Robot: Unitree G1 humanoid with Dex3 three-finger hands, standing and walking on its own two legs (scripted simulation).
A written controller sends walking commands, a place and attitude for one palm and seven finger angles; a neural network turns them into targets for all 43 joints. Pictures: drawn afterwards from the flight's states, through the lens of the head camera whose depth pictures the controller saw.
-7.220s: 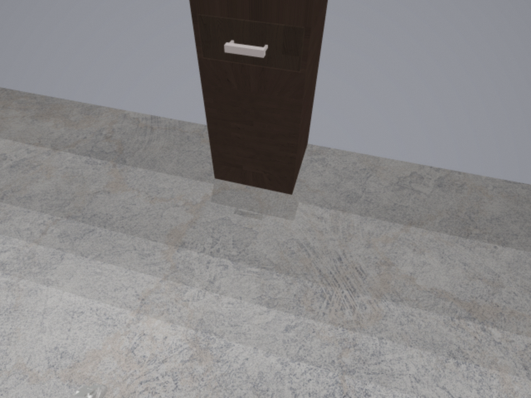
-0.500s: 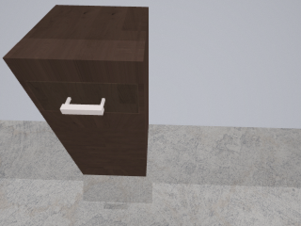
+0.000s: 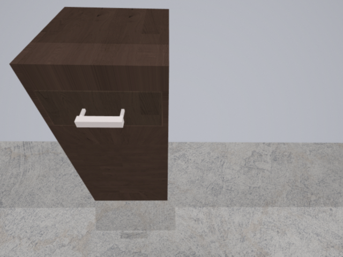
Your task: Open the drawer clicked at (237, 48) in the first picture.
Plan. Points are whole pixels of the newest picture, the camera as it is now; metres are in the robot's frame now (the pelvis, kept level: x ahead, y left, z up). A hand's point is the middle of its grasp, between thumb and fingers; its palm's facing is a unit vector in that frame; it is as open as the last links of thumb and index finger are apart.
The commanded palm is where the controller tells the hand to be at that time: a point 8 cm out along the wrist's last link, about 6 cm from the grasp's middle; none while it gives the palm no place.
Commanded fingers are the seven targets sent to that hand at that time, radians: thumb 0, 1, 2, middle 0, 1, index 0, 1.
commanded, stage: look again from close up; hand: left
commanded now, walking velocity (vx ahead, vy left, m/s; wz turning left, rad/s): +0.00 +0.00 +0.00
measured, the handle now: (101, 116) +0.52 +0.26 -0.01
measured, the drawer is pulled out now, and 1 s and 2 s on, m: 0.00 0.00 0.00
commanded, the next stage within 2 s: raise the hand with hooked fingers in 0.12 s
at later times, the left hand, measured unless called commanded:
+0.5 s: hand (78, 233) +0.18 +0.22 -0.04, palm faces +0.02 -0.27 -0.96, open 7.9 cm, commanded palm +0.12 +0.23 -0.02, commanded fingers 0.00 0.55 0.75 -0.23 -0.53 -0.23 -0.53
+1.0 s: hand (77, 219) +0.20 +0.22 +0.00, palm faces +0.02 -0.09 -1.00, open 10.7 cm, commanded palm +0.17 +0.22 +0.06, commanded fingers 0.00 -0.03 0.50 -0.27 -0.90 -0.27 -0.90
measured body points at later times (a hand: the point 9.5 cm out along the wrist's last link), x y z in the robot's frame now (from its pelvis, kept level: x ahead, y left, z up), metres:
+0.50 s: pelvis -0.04 -0.01 -0.02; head -0.02 -0.04 +0.42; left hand +0.17 +0.23 +0.02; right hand +0.15 -0.26 -0.12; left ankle +0.02 +0.11 -0.73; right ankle -0.07 -0.12 -0.73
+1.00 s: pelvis -0.03 -0.04 -0.03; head +0.00 -0.07 +0.42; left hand +0.19 +0.22 +0.06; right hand +0.17 -0.23 -0.14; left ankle +0.02 +0.11 -0.73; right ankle -0.07 -0.12 -0.73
